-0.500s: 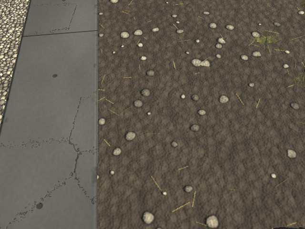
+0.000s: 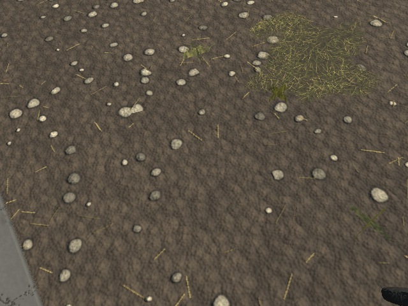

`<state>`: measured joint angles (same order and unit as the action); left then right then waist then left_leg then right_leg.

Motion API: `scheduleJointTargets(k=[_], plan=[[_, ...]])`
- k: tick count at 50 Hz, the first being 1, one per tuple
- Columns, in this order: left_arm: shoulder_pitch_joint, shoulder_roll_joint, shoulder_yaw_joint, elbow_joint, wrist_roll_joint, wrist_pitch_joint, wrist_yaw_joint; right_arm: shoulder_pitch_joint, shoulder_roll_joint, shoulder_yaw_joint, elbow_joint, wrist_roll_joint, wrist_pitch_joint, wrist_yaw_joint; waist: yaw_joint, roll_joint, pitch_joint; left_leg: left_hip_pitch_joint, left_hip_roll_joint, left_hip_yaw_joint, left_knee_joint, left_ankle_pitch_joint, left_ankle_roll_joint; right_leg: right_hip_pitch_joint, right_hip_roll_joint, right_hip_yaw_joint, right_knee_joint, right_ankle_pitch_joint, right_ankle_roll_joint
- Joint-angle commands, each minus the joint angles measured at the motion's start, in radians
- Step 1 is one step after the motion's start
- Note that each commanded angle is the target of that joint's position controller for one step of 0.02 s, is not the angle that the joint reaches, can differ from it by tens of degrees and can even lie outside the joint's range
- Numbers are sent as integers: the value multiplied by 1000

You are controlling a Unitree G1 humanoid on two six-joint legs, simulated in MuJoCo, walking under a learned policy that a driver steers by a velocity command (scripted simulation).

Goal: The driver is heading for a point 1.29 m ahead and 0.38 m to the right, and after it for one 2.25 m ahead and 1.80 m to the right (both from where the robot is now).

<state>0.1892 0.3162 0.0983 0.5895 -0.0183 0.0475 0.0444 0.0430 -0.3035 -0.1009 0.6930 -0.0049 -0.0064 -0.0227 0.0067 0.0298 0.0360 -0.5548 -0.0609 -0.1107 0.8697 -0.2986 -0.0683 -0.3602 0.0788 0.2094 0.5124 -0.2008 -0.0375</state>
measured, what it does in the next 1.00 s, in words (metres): walks ahead, turning right: left foot, then right foot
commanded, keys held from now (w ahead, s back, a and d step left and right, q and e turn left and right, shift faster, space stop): e+shift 0.12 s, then w+e+shift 0.42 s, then w+q+shift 0.46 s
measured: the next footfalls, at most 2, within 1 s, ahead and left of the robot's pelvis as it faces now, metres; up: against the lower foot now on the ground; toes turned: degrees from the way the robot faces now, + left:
left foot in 0.14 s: +0.10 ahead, +0.12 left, +0.00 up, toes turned -17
right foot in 0.66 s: +0.19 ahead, -0.30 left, +0.00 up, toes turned -40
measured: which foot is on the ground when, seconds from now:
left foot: up 0.00-0.12, down 0.14-0.68, up 0.70-1.00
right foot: down 0.00-0.16, up 0.18-0.64, down 0.66-1.00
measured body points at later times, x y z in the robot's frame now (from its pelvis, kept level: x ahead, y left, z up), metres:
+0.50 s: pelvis +0.09 -0.03 +0.00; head +0.10 -0.02 +0.45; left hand +0.38 +0.14 -0.08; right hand -0.01 -0.31 -0.10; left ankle +0.06 +0.14 -0.74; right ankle +0.08 -0.20 -0.64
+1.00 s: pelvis +0.35 -0.32 -0.02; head +0.37 -0.33 +0.43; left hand +0.45 -0.07 -0.15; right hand +0.36 -0.61 -0.14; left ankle +0.56 -0.31 -0.67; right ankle +0.16 -0.28 -0.74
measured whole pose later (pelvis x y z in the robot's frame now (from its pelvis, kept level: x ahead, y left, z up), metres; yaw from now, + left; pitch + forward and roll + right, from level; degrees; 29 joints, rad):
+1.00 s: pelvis +0.35 -0.32 -0.02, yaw -26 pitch +1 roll -1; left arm 0.47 0.25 0.03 0.86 0.03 -0.10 0.00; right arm 0.18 -0.29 -0.04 0.78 0.00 0.00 0.08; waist 0.03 0.03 0.03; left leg -0.82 0.06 0.11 0.98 0.02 0.09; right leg 0.21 0.06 -0.24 0.17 -0.41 -0.03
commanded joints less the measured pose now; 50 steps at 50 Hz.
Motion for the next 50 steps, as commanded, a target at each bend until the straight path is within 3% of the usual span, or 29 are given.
scheduleJointTargets(k=[1, 4, 6, 7, 8, 9, 10, 11, 13, 17, 18, 20, 22, 27, 30, 31, 32, 33, 34, 35, 36, 37, 38, 39, 41, 44, 46, 49, 50], plan=[[-40, 185, 54, -86, -1, -8, 2, -38, -62, -10, -75, 7, -21, 12, 0, -200, -164, 10, -26, -19, -118, -13, 0, 187, -203, 314, -92, 207, -162], [-57, 183, 54, -96, -6, -2, -7, -12, -79, -15, -72, 12, -29, 21, -1, -221, -164, 107, -30, -32, -244, -31, 15, 180, -182, 386, -67, 247, -154], [-91, 175, 50, -106, -17, 2, -10, 41, -93, -24, -56, 14, -34, 26, -33, -219, -161, 242, -16, -13, -427, 64, 32, 136, -139, 399, -32, 210, -124], [-90, 149, 40, -111, -22, 4, -10, 100, -117, -34, -39, 12, -33, 25, -52, -162, -201, 408, 56, -35, -519, 134, 60, 30, -89, 358, 19, -58, -91], [13, 68, 18, -89, -12, 9, -13, 131, -165, -46, -42, 8, -21, 18, -16, 61, -258, 604, 275, -230, -543, -44, 135, -156, 33, 191, 252, -450, -44], [-4, 108, 25, -128, -24, -9, -17, 167, -208, -52, -38, -19, -26, 24, -16, 283, -163, 569, 431, -549, -679, -387, 256, -410, 70, 49, 438, -389, -21], [-46, 177, 38, -130, -13, -25, -21, 98, -180, -49, -67, -16, -42, 18, -8, 246, -70, 510, 448, -546, -704, -485, 270, -485, -41, 11, 549, -279, -1], [-55, 204, 46, -115, -5, -29, -24, 62, -145, -39, -78, 0, -47, 2, -11, 195, -38, 484, 400, -434, -707, -450, 235, -500, -71, -33, 597, -197, 17], [-25, 169, 38, -90, 8, -32, -31, 89, -126, -27, -78, 18, -50, -21, -22, 108, -47, 509, 344, -283, -694, -363, 182, -519, -103, -92, 725, -112, 47], [-49, 101, 10, -105, -6, -45, -40, 204, -132, -16, -51, -3, -71, -11, -64, 91, -10, 500, 318, -104, -709, -320, 170, -595, -166, -159, 842, -26, 73], [-120, 93, -6, -117, 105, -17, -100, 263, -162, -13, -26, -51, -54, 11, -67, -30, 17, 398, 339, -68, -734, -342, 168, -529, -117, -148, 816, 16, 63], [-94, 89, -2, -104, 69, -3, -140, 249, -180, -19, -27, -40, -55, 25, -48, 70, 29, 402, 346, 17, -749, -312, 151, -524, -120, -148, 778, 68, 67], [-100, 100, 2, -93, 54, -3, -147, 262, -176, -17, -19, -36, -65, 25, -48, 112, 41, 442, 369, 74, -762, -287, 147, -532, -140, -156, 714, 90, 69], [-241, 85, -17, -120, 58, -13, -167, 354, -186, -20, 31, -39, -66, 13, -95, 121, 113, 585, 419, 222, -805, -225, 145, -523, -192, -239, 461, -8, 3], [-252, 43, -43, -106, 66, -33, -163, 408, -167, -6, 84, -43, -57, 11, -94, 108, 152, 527, 416, 313, -811, 19, 160, -304, -139, -296, 239, -152, -71], [-198, 51, -40, -87, 69, -39, -150, 408, -190, -6, 100, -36, -53, 9, -59, 115, 125, 517, 421, 332, -738, 351, 174, -174, -77, -342, 196, -210, -96], [-44, 79, -24, -39, 69, -49, -131, 395, -217, -7, 113, -27, -49, 11, 32, 100, 43, 502, 410, 367, -518, 768, 189, 25, -1, -371, 156, -226, -119], [228, 101, -4, 53, 69, -63, -114, 361, -214, 5, 110, -11, -50, 16, 185, 35, -100, 364, 355, 407, -197, 929, 183, 390, 47, -363, 62, -103, -133], [377, 217, 26, 85, 87, -73, -94, 373, -105, 41, 62, 3, -55, 38, 233, -199, -279, 26, 251, 364, 206, 363, 155, 772, -211, -23, -19, -445, -138], [413, 341, 44, 63, 67, -83, -72, 272, -45, 48, -22, 13, -70, 49, 229, -396, -406, -193, 55, 109, 516, -260, 139, 804, -467, 483, -239, -713, -140], [359, 300, 32, 67, 81, -95, -57, 134, -117, 28, -39, 20, -71, 40, 247, -158, -260, -293, 55, -45, 595, -142, 156, 674, -472, 412, -277, -480, -84], [329, 231, 13, 106, 84, -101, -48, 178, -104, 29, -19, 22, -73, 39, 166, -74, -134, -300, 112, -25, 562, -40, 165, 559, -465, 253, -217, -286, -77], [247, 162, -9, 110, 76, -107, -52, 241, -96, 30, 22, 12, -67, 49, 87, -48, -59, -231, 164, 2, 469, 30, 155, 423, -404, 133, -227, -184, -44], [167, 118, -26, 104, 58, -114, -50, 294, -80, 29, 53, -10, -50, 63, 25, -115, -26, -181, 190, 14, 416, 78, 138, 340, -348, 19, -254, -135, -19], [128, 55, -50, 104, 48, -133, -49, 353, -58, 30, 104, -10, -13, 86, -11, -156, -10, -125, 196, 44, 418, 132, 118, 265, -305, -113, -308, -36, 16], [148, 50, -47, 145, 44, -163, -57, 247, -20, 39, 84, 4, 7, 97, -18, -117, 77, -200, 173, 85, 358, 249, 117, 240, -264, -290, -394, 170, 49], [170, 21, -54, 170, 45, -174, -57, 152, -13, 49, 52, 8, 2, 99, -11, -136, 119, -225, 152, 148, 258, 325, 132, 255, -233, -382, -410, 386, 46], [193, 19, -61, 205, 41, -170, -36, 65, -10, 67, 17, 0, -8, 108, -22, -88, 125, -191, 111, 265, 62, 356, 179, 342, -214, -483, -411, 669, 57], [175, 45, -59, 205, 40, -170, -27, 65, -8, 74, 9, 0, -8, 110, -44, -88, 109, -102, 83, 300, -26, 364, 201, 345, -218, -505, -386, 862, 65]])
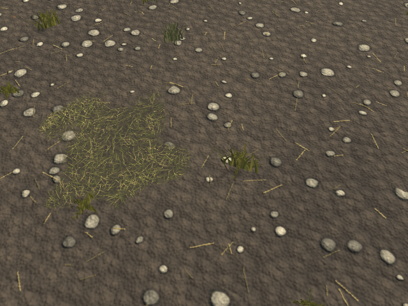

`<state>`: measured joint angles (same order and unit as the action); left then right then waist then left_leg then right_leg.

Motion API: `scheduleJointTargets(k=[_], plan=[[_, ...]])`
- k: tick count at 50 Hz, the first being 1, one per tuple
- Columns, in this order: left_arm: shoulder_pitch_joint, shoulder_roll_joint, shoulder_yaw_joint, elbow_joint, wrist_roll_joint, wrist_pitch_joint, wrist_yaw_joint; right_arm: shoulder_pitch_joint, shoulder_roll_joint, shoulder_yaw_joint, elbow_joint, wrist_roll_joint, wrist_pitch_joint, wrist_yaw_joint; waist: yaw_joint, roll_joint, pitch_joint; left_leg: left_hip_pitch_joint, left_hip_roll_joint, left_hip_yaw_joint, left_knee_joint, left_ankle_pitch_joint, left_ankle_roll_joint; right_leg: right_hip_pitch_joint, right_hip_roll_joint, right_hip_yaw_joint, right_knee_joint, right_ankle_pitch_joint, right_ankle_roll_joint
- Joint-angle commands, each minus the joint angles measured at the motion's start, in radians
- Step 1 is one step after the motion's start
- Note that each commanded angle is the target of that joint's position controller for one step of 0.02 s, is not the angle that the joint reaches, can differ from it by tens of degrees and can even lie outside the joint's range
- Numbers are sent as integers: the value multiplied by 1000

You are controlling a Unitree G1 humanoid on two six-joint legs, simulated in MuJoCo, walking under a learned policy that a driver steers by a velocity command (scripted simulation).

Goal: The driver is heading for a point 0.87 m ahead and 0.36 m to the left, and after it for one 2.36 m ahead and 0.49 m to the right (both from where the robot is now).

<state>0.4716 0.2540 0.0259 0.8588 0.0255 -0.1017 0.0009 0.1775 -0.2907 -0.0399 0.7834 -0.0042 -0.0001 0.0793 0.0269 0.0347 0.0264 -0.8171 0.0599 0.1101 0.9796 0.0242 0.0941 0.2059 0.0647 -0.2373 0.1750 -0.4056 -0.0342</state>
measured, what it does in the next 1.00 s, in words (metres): walks ahead, turning left: left foot, then right foot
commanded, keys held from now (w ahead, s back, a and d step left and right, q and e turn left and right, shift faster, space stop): w+q+shift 0.88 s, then w+e+shift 0.12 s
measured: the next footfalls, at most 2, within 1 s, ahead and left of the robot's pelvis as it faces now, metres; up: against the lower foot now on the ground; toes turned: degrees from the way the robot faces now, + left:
left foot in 0.12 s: +0.29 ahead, +0.01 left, +0.00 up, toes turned +10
right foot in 0.52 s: +0.75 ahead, -0.04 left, +0.00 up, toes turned +33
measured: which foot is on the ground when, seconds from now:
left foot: up 0.00-0.10, down 0.12-0.52, up 0.54-0.96, down 0.98-1.00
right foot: down 0.00-0.08, up 0.10-0.50, down 0.52-0.98, up 1.00-1.00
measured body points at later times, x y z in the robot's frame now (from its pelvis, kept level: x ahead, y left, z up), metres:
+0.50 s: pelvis +0.47 +0.01 +0.00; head +0.51 +0.03 +0.45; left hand +0.66 +0.30 -0.04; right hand +0.57 -0.28 -0.11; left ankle +0.25 +0.00 -0.72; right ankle +0.72 -0.07 -0.70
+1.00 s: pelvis +0.84 +0.24 -0.02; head +0.86 +0.27 +0.42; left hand +0.59 +0.32 -0.15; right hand +1.18 +0.32 -0.08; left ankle +0.90 +0.35 -0.73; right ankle +0.75 -0.05 -0.66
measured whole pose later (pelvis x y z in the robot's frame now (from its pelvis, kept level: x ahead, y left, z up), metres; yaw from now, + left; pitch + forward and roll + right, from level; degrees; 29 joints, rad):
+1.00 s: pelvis +0.84 +0.24 -0.02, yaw +54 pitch +1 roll -2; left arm 0.54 0.25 0.01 0.92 0.03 -0.07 0.02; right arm -0.03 -0.29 0.00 0.61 -0.05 -0.02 0.06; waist 0.07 0.03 0.05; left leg -0.56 -0.07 0.12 0.70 -0.16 0.20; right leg 0.14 -0.08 -0.25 0.75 -0.38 0.02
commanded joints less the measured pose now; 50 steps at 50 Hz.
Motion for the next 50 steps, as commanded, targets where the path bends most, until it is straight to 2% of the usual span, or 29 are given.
scheduleJointTargets(k=[1, 3, 5, 6, 7, 8, 9, 10, 11, 13, 16, 19, 22, 24, 25, 26, 27, 28, 29, 30, 31, 34, 39, 43, 45, 47, 48, 49, 50], plan=[[-106, 141, 20, -62, -3, -22, 28, -55, -33, 13, -83, 1, -12, 7, -83, -110, 79, 246, -75, 111, -179, 47, 57, -185, -224, -62, 2, 1290, 63], [-149, 216, 42, -71, 6, -5, 56, 122, -94, -4, -39, 4, 4, -4, -192, -170, -43, 455, -140, 126, -183, -29, 86, -117, -267, -48, 223, 1634, 71], [-292, 260, 61, -116, 17, 27, 59, 535, -199, -57, 79, -4, 15, -29, -397, -143, -181, 851, -145, 12, -226, -163, 165, -275, -284, 10, 775, 1578, 45], [-331, 197, 51, -109, 8, 36, 31, 564, -224, -80, 103, 14, 8, -47, -398, 19, -131, 964, -105, -86, -366, -150, 223, -471, -110, -1, 1232, 720, 31], [-348, 18, -4, -162, 41, 15, 9, 440, -236, -78, 109, 19, 13, -54, -233, 211, 17, 945, -69, -286, -268, 17, 241, -843, 42, 104, 1550, -76, 21], [-229, 8, -20, -271, 12, -8, -1, 313, -274, -79, 45, -2, 16, -61, -95, 281, -165, 1086, 99, -786, -525, -264, 425, -1073, 40, 315, 1627, -96, 42], [-239, 84, -22, -264, 33, -36, -4, 273, -224, -78, 2, -13, 11, -68, -99, 98, -129, 1026, 175, -976, -759, -595, 399, -1114, -23, 372, 1525, -32, 21], [-277, 140, -10, -247, 33, -41, -5, 240, -163, -65, 4, -19, 3, -72, -61, -79, -18, 863, 163, -936, -809, -664, 344, -1079, -73, 371, 1413, 50, 26], [-306, 136, -13, -245, 49, -30, 0, 211, -154, -59, 10, -15, -11, -72, -20, -154, 45, 717, 121, -842, -807, -574, 305, -1021, -106, 361, 1325, 65, 40], [-315, 115, -28, -249, 62, 19, 1, 197, -154, -52, 8, -7, -49, -80, 24, -171, 104, 491, 42, -689, -816, -426, 284, -908, -163, 348, 1165, 70, 87], [-467, 91, -46, -315, 42, 39, -15, 203, -174, -59, 0, 1, -79, -79, -19, -123, 127, 346, -60, -508, -844, -189, 248, -775, -183, 270, 820, 234, 122], [-573, 44, -63, -356, 7, 37, -24, 252, -182, -72, 11, 16, -77, -67, -106, -42, 66, 455, -107, -450, -794, 59, 165, -674, -123, 222, 524, 478, 102], [-580, 77, -52, -369, -1, 27, -15, 265, -202, -85, 9, 11, -73, -67, -127, 20, 7, 626, -71, -482, -708, 244, 122, -611, -77, 238, 373, 496, 77], [-438, 156, -17, -329, -2, 19, 3, 232, -237, -95, -4, 1, -76, -73, -54, 31, -103, 710, -66, -502, -517, 466, 74, -427, -28, 260, 334, 374, 60], [-264, 205, 8, -289, -8, 13, 16, 177, -274, -102, -16, -4, -79, -69, 61, 30, -195, 681, -79, -493, -315, 488, 55, -246, -37, 263, 335, 297, 50], [-29, 262, 38, -232, 3, 8, 35, 115, -236, -92, -37, -9, -91, -68, 179, 7, -298, 539, -112, -457, -50, 359, 42, 8, -125, 321, 390, 162, 31], [117, 323, 58, -203, 46, 4, 50, 118, -52, -45, -81, -2, -100, -72, 179, -246, -395, 281, -196, -357, 286, -419, 44, 236, -408, 651, 321, -234, 2], [-24, 375, 73, -220, 52, 12, 35, 228, -31, -18, -146, 40, -93, -67, 32, -509, -462, 82, -201, -273, 458, -522, 30, 231, -561, 1217, 68, -419, -87], [-166, 249, 60, -251, 42, 20, 27, 160, -113, -25, -104, 7, -68, -75, 33, -271, -288, 19, -105, -244, 483, -389, 33, 77, -493, 1085, 56, -548, -98], [-207, 175, 43, -246, 31, 25, 22, 100, -136, -31, -106, -13, -56, -63, 32, -146, -178, 31, -67, -211, 427, -317, 21, -53, -443, 873, 79, -364, -84], [-197, 148, 37, -219, 35, 26, 18, 62, -133, -33, -108, -20, -45, -49, 26, -73, -121, 57, -35, -202, 390, -298, 11, -142, -402, 726, 79, -167, -66], [-92, 85, 20, -107, 10, 1, 9, -22, -59, -10, -166, -35, -9, -11, 3, -119, -26, 34, 33, -195, 362, -274, 0, -242, -332, 451, 43, 118, -24], [-129, 120, 25, -78, 10, -34, -6, -158, -63, 12, -261, -25, 10, 6, -49, -108, 57, 15, 45, -136, 203, -86, -8, -334, -309, 158, -49, 417, -8], [-38, 169, 34, -32, 13, -32, 4, -298, -47, 31, -288, -26, 3, 30, -14, -67, 132, 128, -17, 38, -116, -36, 50, -266, -263, -19, -63, 779, 37], [25, 203, 37, -19, 12, -20, 19, -280, -49, 32, -266, -33, -5, 25, -28, -105, 79, 275, -107, 97, -191, -82, 87, -197, -277, -38, 46, 1276, 44], [13, 265, 44, -12, 13, 4, 33, -68, -94, 13, -190, -46, -15, 1, -155, -160, -35, 555, -175, 36, -239, -186, 126, -204, -337, -6, 299, 1500, 11], [-35, 284, 45, -27, 13, 16, 33, 149, -143, -13, -114, -44, -18, -20, -255, -174, -115, 780, -174, -30, -301, -223, 154, -275, -346, 15, 533, 1466, -24], [-74, 270, 45, -39, 9, 23, 27, 292, -208, -47, -60, -49, -18, -44, -318, -125, -171, 1021, -109, -139, -390, -264, 176, -456, -271, 5, 899, 1078, -35], [16, 100, 11, -95, -5, 18, 8, 199, -302, -64, -80, -56, -15, -65, -128, 194, -267, 1251, 202, -550, -410, -262, 183, -799, -109, 44, 1325, -94, -6]])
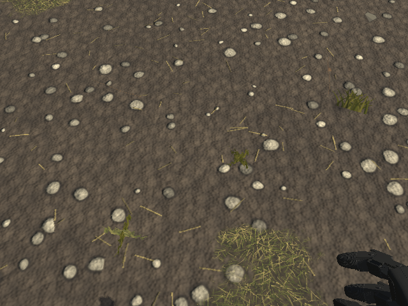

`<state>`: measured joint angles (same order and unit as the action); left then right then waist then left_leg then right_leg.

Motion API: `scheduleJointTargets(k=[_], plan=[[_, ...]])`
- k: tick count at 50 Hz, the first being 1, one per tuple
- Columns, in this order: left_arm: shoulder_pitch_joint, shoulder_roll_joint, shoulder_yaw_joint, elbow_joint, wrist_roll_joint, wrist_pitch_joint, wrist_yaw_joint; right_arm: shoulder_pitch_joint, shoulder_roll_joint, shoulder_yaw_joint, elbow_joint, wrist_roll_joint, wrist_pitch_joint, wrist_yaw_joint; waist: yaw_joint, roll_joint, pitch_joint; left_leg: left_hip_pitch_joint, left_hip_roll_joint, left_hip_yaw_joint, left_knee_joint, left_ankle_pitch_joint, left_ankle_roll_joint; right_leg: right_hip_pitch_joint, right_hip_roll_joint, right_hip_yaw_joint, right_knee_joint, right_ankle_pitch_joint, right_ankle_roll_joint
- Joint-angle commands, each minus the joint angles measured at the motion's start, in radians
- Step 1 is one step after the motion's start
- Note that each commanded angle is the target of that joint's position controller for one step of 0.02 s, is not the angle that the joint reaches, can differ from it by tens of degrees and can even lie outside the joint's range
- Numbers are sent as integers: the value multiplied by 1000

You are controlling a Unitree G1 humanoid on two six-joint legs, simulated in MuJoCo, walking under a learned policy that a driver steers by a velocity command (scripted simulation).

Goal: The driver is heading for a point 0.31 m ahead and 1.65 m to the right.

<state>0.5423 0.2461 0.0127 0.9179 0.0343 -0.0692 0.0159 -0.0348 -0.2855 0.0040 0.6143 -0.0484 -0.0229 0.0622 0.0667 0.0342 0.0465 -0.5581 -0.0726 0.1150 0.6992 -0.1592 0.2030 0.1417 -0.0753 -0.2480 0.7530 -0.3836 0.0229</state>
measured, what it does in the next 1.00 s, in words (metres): walks ahead, turning right: right foot, then left foot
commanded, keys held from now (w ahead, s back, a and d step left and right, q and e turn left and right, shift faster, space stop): w+e+shift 1.00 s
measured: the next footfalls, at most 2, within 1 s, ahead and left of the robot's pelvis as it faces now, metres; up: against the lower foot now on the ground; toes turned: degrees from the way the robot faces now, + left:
right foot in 0.42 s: +0.58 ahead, -0.13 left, +0.00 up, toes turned -19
left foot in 0.84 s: +1.04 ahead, -0.14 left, +0.00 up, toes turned -40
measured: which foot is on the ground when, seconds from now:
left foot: down 0.00-0.40, up 0.42-0.82, down 0.84-1.00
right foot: up 0.00-0.40, down 0.42-0.82, up 0.84-1.00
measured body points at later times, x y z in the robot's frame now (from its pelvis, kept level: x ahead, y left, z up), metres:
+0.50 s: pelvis +0.46 -0.08 +0.00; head +0.49 -0.08 +0.45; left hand +0.64 +0.16 -0.12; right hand +0.45 -0.35 -0.12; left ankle +0.27 +0.08 -0.55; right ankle +0.54 -0.12 -0.70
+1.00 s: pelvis +0.91 -0.21 +0.04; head +0.94 -0.22 +0.49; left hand +1.22 -0.09 -0.06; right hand +0.77 -0.49 -0.06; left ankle +1.00 -0.11 -0.70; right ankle +0.79 -0.23 -0.58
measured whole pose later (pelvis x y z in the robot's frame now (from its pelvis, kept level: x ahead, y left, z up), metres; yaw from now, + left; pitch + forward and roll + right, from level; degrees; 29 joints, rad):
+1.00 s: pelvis +0.91 -0.21 +0.04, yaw -46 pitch +2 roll +2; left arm 0.22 0.39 0.08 0.73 0.03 -0.02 -0.05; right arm 0.29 -0.32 -0.04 0.74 -0.04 -0.08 -0.02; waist -0.01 -0.06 0.01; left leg -0.25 0.04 0.09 0.48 -0.25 -0.02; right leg -0.52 0.02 0.01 1.31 -0.29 -0.10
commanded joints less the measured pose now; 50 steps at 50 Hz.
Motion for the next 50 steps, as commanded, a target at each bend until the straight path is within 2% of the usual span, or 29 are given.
scheduleJointTargets(k=[1, 2, 3, 4, 7, 10, 12, 15, 17, 19, 21, 22, 23, 24, 25, 26, 28, 30, 34, 38, 40, 41, 42, 43, 44, 45, 46, 47, 50], plan=[[-66, 172, 32, -194, -54, -22, 1, 444, -309, -117, 49, -5, 7, -56, -223, 99, -488, 1063, 469, -851, -289, -147, 160, -861, 93, 322, 902, -67, -89], [-177, 190, 37, -201, -57, -27, 2, 424, -251, -112, 83, -2, -3, -66, -214, -22, -316, 914, 431, -736, -366, -190, 128, -926, 45, 340, 858, 42, -92], [-180, 158, 28, -192, -52, -26, -6, 391, -191, -96, 115, 3, -21, -69, -151, -59, -115, 689, 403, -617, -419, -151, 104, -912, 1, 314, 760, 83, -92], [-191, 135, 25, -173, -34, -13, -14, 346, -144, -85, 125, -2, -43, -66, -105, -113, -49, 547, 361, -529, -448, -128, 68, -857, -40, 332, 674, 102, -91], [-126, 88, 24, -116, -13, 48, -45, 337, -61, -58, 159, 19, -91, -60, -26, -61, 23, 358, 295, -307, -542, -18, -5, -752, -79, 351, 555, 138, -73], [-297, 62, 22, -164, -23, 55, -62, 363, -60, -58, 191, 31, -118, -47, -51, -24, 91, 362, 215, -88, -611, 210, -89, -849, -68, 296, 393, 296, -81], [-352, 48, 16, -172, -36, 48, -71, 362, -49, -51, 201, 32, -123, -45, -57, -15, 78, 395, 148, 51, -607, 416, -138, -830, -23, 220, 274, 427, -99], [-476, 38, 1, -223, -28, 32, -90, 419, -68, -44, 225, 45, -130, -60, -77, -14, 101, 459, 181, 127, -614, 712, -172, -755, 18, 101, 26, 552, -135], [-453, 68, 5, -215, -21, 32, -97, 437, -121, -50, 227, 41, -123, -88, -52, 23, 36, 589, 212, 144, -522, 1071, -199, -663, 100, 42, -53, 559, -166], [-267, 131, 27, -164, -23, 41, -91, 395, -193, -69, 209, 27, -92, -118, 62, 87, -81, 653, 253, 139, -268, 1358, -215, -470, 177, 32, -55, 432, -190], [146, 232, 81, -49, -21, 49, -64, 257, -235, -87, 165, 9, -56, -120, 275, 69, -219, 453, 263, 103, 327, 1214, -196, -61, 166, 164, -94, 271, -275], [136, 260, 101, -32, -41, 52, -41, 222, -142, -68, 169, 3, -56, -91, 235, -99, -143, 222, 85, 94, 743, 200, -180, 17, 111, 261, -132, 222, -313], [-1, 356, 119, -64, -8, 65, -35, 316, -15, -29, 65, 15, -79, -78, 30, -327, -177, -234, -18, -36, 1067, -376, -235, 223, -78, 730, -157, 279, -483], [-34, 342, 125, -108, -16, 67, -32, 280, -55, -14, 9, 12, -107, -75, 60, -179, -281, -343, 17, -208, 1044, -312, -208, 250, -166, 1019, -404, 1, -540], [-68, 268, 112, -111, -16, 64, -24, 228, -92, -14, 6, 6, -124, -68, 29, -21, -143, -343, 77, -230, 909, -217, -192, 87, -164, 1015, -528, -129, -475], [-112, 219, 99, -103, -16, 60, -23, 228, -100, -15, 13, 3, -124, -65, -35, 57, -38, -282, 121, -214, 790, -172, -195, -95, -134, 934, -555, -90, -422], [-162, 195, 85, -114, -23, 30, -14, 238, -85, -5, 13, -28, -79, -62, -106, 75, 33, -161, 173, -207, 662, -184, -232, -346, -37, 780, -566, 43, -388], [-183, 206, 84, -127, -30, 2, -21, 189, -72, 6, -17, -31, -44, -54, -118, 45, 62, -60, 202, -159, 470, -168, -264, -530, 39, 665, -603, 118, -376], [-147, 229, 103, -132, -37, -11, -29, -15, -32, 28, -95, 11, -47, -38, -22, -41, 61, 77, 166, -102, 43, 175, -272, -551, 115, 580, -600, 370, -306], [-116, 256, 121, -135, -40, -6, -29, -34, -74, 14, -109, 24, -59, -47, 16, -93, -15, 165, 104, -123, -162, 236, -238, -326, 69, 629, -490, 601, -243], [-147, 298, 130, -147, -27, -7, -25, 139, -152, -22, -59, 26, -66, -67, -72, -85, -141, 369, 53, -131, -176, 81, -217, -251, 71, 634, -260, 841, -196], [-207, 321, 133, -159, -23, -11, -29, 340, -191, -44, -13, 27, -70, -82, -200, -72, -239, 585, 74, -128, -167, 19, -206, -318, 101, 609, -29, 841, -173], [-251, 237, 109, -188, -19, -25, -29, 576, -260, -75, 28, 8, -73, -104, -299, -1, -367, 835, 240, -282, -146, -267, -180, -473, 146, 550, 293, 614, -162], [-145, 51, 61, -240, -60, -27, -27, 568, -337, -91, 28, -42, -73, -104, -181, 320, -463, 1039, 547, -804, -330, -574, -112, -784, 251, 444, 596, -166, -137], [-151, 116, 48, -252, -48, -13, -23, 453, -305, -102, 16, -22, -61, -97, -143, 335, -430, 957, 561, -1055, -467, -771, -59, -928, 176, 389, 698, -69, -152], [-250, 177, 60, -237, -21, 4, -24, 354, -193, -81, -1, -10, -56, -93, -148, 164, -253, 800, 496, -851, -461, -729, -72, -958, 106, 355, 681, 45, -149], [-298, 187, 63, -239, -7, 14, -37, 330, -136, -68, 16, -4, -53, -87, -140, 53, -160, 679, 444, -658, -440, -513, -87, -934, 69, 337, 627, 101, -140], [-341, 174, 63, -247, 1, 25, -54, 356, -114, -61, 46, -6, -54, -86, -136, 19, -105, 601, 395, -510, -446, -333, -111, -910, 41, 335, 596, 111, -132], [-382, 94, 37, -300, 5, 64, -85, 430, -56, -47, 134, 22, -81, -70, -89, 67, -34, 515, 359, -286, -478, -74, -144, -939, -10, 324, 577, 133, -119]])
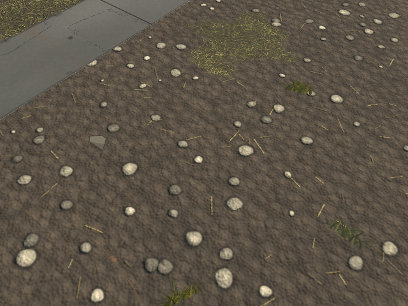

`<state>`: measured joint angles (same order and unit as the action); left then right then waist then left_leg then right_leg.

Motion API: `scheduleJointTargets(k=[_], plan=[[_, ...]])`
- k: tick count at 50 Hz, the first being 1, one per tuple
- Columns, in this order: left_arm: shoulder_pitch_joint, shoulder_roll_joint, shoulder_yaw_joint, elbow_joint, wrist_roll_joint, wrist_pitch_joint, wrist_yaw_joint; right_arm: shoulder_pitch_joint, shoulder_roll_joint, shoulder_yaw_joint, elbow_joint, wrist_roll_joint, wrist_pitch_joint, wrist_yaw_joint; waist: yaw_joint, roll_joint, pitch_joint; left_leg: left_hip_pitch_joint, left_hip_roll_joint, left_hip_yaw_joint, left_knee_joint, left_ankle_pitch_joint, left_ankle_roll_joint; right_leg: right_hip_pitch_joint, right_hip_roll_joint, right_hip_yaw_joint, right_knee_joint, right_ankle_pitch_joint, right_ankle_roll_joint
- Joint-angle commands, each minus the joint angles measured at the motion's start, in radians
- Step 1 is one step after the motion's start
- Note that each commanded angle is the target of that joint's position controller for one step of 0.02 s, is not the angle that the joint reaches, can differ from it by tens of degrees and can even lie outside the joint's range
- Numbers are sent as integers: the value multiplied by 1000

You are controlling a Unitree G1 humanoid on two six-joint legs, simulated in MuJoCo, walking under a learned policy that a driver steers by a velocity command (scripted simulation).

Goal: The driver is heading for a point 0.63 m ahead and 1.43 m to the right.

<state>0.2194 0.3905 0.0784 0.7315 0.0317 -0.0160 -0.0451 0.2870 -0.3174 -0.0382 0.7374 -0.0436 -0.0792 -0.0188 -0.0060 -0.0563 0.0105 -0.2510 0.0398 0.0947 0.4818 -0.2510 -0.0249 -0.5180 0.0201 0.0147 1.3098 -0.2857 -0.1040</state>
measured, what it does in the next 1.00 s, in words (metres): walks ahead, turning right: right foot, then left foot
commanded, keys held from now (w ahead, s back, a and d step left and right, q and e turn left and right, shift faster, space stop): w+e+shift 1.00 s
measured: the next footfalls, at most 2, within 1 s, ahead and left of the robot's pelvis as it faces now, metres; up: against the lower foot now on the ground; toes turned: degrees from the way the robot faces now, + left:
right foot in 0.30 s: +0.43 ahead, -0.07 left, +0.00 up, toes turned -20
left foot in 0.68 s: +0.87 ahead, -0.06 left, +0.00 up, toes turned -41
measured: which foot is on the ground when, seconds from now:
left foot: down 0.00-0.28, up 0.30-0.66, down 0.68-1.00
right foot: up 0.00-0.28, down 0.30-0.66, up 0.68-1.00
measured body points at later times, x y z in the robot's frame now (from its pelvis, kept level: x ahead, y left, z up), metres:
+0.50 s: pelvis +0.45 -0.05 -0.01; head +0.48 -0.05 +0.44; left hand +0.58 +0.21 -0.14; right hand +0.52 -0.35 -0.07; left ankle +0.60 +0.09 -0.66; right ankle +0.39 -0.05 -0.73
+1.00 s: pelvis +0.84 -0.23 -0.01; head +0.85 -0.26 +0.44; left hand +1.19 -0.33 -0.04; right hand +0.57 -0.34 -0.13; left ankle +0.84 -0.03 -0.73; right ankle +0.87 -0.42 -0.67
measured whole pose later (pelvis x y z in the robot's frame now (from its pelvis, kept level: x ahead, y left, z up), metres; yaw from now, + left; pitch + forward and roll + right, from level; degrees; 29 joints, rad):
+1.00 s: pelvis +0.84 -0.23 -0.01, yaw -57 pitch +1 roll +3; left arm -0.04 0.34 0.03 0.56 0.03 0.01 -0.09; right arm 0.52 -0.32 -0.06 0.88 -0.03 -0.09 0.00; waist -0.07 -0.04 0.02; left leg 0.14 0.02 0.26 0.24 -0.39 -0.06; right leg -0.81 -0.05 -0.07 0.99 -0.07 -0.12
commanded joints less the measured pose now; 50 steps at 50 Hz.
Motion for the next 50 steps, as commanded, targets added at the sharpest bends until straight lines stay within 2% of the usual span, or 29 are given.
scheduleJointTargets(k=[1, 4, 7, 9, 11, 13, 14, 15, 16, 17, 18, 19, 21, 24, 27, 30, 31, 32, 33, 34, 35, 36, 37, 38, 41, 43, 46, 49, 50], plan=[[-88, -57, -36, -136, 8, 18, -29, 109, -26, -6, 21, 23, -34, 18, -8, 154, 17, 191, 248, -206, -275, 112, 81, -295, -114, 49, 7, 61, 11], [-183, -50, -48, -193, 4, 23, -39, 66, -47, -10, 35, 17, -52, 23, 26, 148, 66, 124, 208, -11, -335, 289, 67, -274, -109, 4, -129, 211, 16], [-296, -49, -61, -221, 1, 20, -59, 116, -77, -16, 71, 16, -55, 17, 5, 97, 135, 144, 163, 128, -380, 454, 40, -202, -77, -114, -386, 292, -15], [-322, -57, -66, -217, -1, 14, -64, 157, -113, -22, 83, 14, -49, 8, 4, 102, 126, 204, 158, 189, -323, 852, 16, -87, -13, -201, -505, 284, -57], [-244, -26, -55, -185, -1, 10, -51, 187, -170, -36, 83, 18, -28, -11, 61, 155, 45, 300, 186, 197, -150, 1264, 4, 38, 62, -239, -540, 212, -87], [71, 45, -17, -93, -2, 4, -28, 116, -221, -52, 55, 11, 6, -22, 225, 185, -104, 233, 235, 163, 253, 1386, 24, 376, 106, -184, -560, 121, -138], [273, 88, 16, -19, -7, -3, -4, 72, -214, -53, 32, 6, 17, -13, 298, 142, -180, 54, 213, 151, 583, 1125, 36, 658, 100, -98, -652, 103, -174], [215, 152, 51, -9, -39, 10, 25, 47, -125, -39, 3, -2, 16, 9, 212, -85, -126, -246, 8, 144, 963, 20, 16, 785, -17, 122, -706, 49, -206], [144, 269, 67, -68, 6, 29, 23, 105, -87, -21, -126, 18, -2, 9, 101, -175, -280, -613, -72, -30, 1265, -268, -30, 1053, -253, 672, -824, 99, -422], [204, 228, 68, -85, 4, 35, 41, -2, -125, -14, -155, 18, -32, 11, 167, 16, -311, -694, -31, -176, 1219, -182, -24, 1017, -288, 812, -994, -66, -424], [175, 172, 58, -50, -5, 24, 51, -31, -121, -7, -152, 18, -46, 12, 115, 102, -129, -684, 23, -190, 1081, -137, -12, 828, -269, 755, -1062, -74, -378], [147, 132, 46, -29, -10, 7, 56, -48, -113, -4, -147, 7, -42, 10, 50, 154, -29, -606, 56, -185, 961, -138, -15, 642, -219, 663, -1074, 16, -334], [84, 88, 24, -33, -12, -27, 63, -1, -104, 1, -124, -29, 3, 9, -40, 170, 34, -449, 90, -187, 836, -186, -43, 381, -137, 511, -1076, 161, -299], [60, 86, 20, -34, -20, -60, 51, -124, -57, 17, -186, -25, 35, 22, -48, 125, 91, -323, 112, -143, 552, -112, -69, 119, -48, 405, -1130, 154, -269], [66, 100, 34, -30, -22, -69, 35, -238, -14, 37, -221, 14, 29, 39, 2, 62, 76, -98, 61, -112, 263, 251, -54, 20, 19, 347, -1138, 218, -192], [130, 118, 45, -11, -31, -63, 29, -253, -62, 23, -218, 26, 25, 34, 43, 25, 31, -40, 17, -120, 123, 289, -27, 202, -18, 396, -1049, 368, -141], [140, 128, 48, -8, -29, -59, 32, -220, -88, 12, -207, 24, 22, 28, 30, 23, 3, -3, -8, -124, 89, 232, -20, 272, -22, 410, -970, 470, -120], [139, 151, 52, -5, -23, -56, 32, -125, -126, -6, -180, 23, 18, 17, -19, 40, -66, 101, -44, -113, 79, 131, -10, 315, -13, 400, -825, 597, -95], [101, 172, 55, -7, -21, -58, 29, 56, -161, -26, -140, 18, 12, 4, -136, 73, -156, 307, -42, -98, 69, 66, 1, 264, 26, 354, -584, 643, -64], [62, 88, 29, -33, -21, -71, 27, 274, -237, -54, -106, -5, 6, -20, -231, 145, -275, 544, 124, -253, 62, -207, 29, 110, 83, 284, -244, 446, -41], [132, -66, -11, -94, -55, -74, 31, 268, -319, -68, -107, -41, 7, -19, -131, 449, -370, 689, 423, -809, -167, -548, 99, -167, 179, 176, 40, -257, -14], [109, -10, -21, -97, -33, -61, 41, 137, -263, -70, -119, -21, 14, -13, -83, 413, -282, 577, 430, -986, -254, -660, 130, -294, 85, 126, 132, -151, -27], [45, 34, -13, -83, -11, -46, 36, 49, -164, -50, -133, -11, 20, -9, -78, 259, -157, 454, 385, -800, -228, -613, 129, -311, 13, 97, 117, -56, -26], [5, 36, -12, -83, 0, -35, 21, 30, -116, -39, -116, -9, 23, -3, -70, 155, -83, 349, 336, -624, -215, -434, 121, -291, -26, 77, 74, -15, -18], [-69, -32, -28, -125, 7, 4, -21, 87, -55, -21, -24, 7, 4, 7, -34, 152, 21, 203, 255, -320, -257, -122, 76, -281, -90, 70, 42, 0, 0], [-118, -50, -39, -169, 5, 19, -31, 89, -46, -19, 0, 21, -18, 23, -10, 153, 40, 179, 263, -204, -288, 55, 75, -312, -106, 55, 17, 65, 6], [-204, -39, -46, -220, 1, 25, -41, 47, -61, -21, 19, 16, -39, 23, 28, 144, 84, 126, 222, -3, -345, 237, 63, -282, -107, 15, -138, 204, 9], [-310, -40, -58, -244, 3, 24, -60, 94, -93, -29, 57, 14, -40, 16, 10, 98, 145, 161, 186, 137, -396, 405, 52, -203, -83, -106, -388, 265, -31], [-325, -47, -61, -239, 1, 21, -62, 117, -101, -29, 68, 14, -36, 13, 4, 84, 146, 192, 167, 182, -371, 602, 40, -147, -46, -161, -457, 258, -54]])
Velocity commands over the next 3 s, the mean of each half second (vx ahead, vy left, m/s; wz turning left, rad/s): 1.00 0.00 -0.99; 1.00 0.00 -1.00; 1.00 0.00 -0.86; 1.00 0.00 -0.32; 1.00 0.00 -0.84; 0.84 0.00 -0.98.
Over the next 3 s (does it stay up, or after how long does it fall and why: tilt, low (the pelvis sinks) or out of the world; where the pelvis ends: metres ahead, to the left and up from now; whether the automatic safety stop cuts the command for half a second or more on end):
stays up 0.83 -2.00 -0.01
